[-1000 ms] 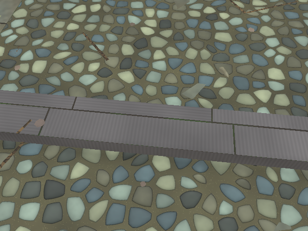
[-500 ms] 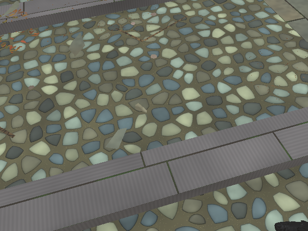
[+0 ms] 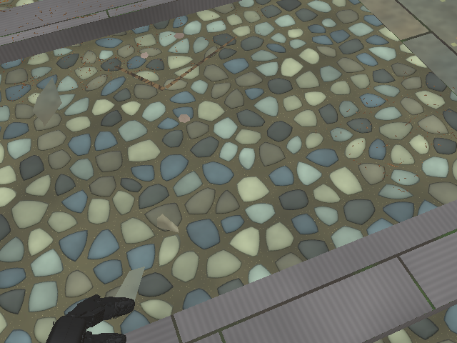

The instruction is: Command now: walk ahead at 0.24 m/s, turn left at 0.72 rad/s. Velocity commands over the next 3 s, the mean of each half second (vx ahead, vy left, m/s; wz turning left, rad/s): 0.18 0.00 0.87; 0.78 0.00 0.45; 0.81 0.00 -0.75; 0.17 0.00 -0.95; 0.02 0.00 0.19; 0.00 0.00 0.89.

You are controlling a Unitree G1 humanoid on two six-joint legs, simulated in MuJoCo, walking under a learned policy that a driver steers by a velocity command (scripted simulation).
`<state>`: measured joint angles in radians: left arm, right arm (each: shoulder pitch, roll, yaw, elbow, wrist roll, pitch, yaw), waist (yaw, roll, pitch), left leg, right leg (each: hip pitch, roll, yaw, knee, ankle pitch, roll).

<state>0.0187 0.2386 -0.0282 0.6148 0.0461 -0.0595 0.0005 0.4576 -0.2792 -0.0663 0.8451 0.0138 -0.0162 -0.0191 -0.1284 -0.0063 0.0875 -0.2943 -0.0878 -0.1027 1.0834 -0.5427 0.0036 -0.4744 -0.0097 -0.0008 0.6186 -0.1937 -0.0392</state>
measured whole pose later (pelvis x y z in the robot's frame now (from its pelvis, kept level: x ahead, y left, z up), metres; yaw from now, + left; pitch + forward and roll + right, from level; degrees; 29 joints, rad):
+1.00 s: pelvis +0.39 +0.19 +0.06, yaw +38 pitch +3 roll -2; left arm 0.43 0.26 0.06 0.78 0.02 -0.03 -0.01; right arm 0.19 -0.24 -0.02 0.65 -0.08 -0.09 0.04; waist 0.04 0.04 -0.09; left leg -0.57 -0.03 -0.09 1.56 -0.19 0.10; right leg -0.45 0.13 -0.01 0.80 -0.39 -0.10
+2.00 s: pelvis +0.91 +0.49 +0.09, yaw -15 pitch +2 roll +1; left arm 0.15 0.33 0.09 0.56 -0.02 0.06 0.03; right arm 0.01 -0.29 -0.04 0.63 -0.01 -0.03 -0.02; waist 0.04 0.01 0.08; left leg -0.59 -0.02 -0.20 0.81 -0.26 -0.10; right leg -0.41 0.20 0.26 0.53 -0.12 -0.06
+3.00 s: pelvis +0.97 +0.59 +0.10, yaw +22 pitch +3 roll -1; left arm 0.09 0.33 0.08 0.68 0.01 -0.01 0.02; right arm 0.19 -0.33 -0.08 0.55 0.01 0.04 -0.01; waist 0.00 -0.01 0.08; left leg -0.37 -0.07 -0.08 0.51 -0.18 0.06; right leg -0.54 0.00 0.07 1.08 -0.41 0.06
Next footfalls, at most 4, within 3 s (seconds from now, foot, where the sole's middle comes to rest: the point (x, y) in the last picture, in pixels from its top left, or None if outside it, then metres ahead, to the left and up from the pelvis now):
0.42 left None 0.10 0.14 -0.76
0.84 right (166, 325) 0.47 0.16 -0.68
1.28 left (34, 281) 0.64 0.52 -0.68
1.66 right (85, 170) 1.01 0.41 -0.68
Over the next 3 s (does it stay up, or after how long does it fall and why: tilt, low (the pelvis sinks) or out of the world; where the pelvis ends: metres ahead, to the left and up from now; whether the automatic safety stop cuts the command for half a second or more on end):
stays up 0.97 0.59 0.10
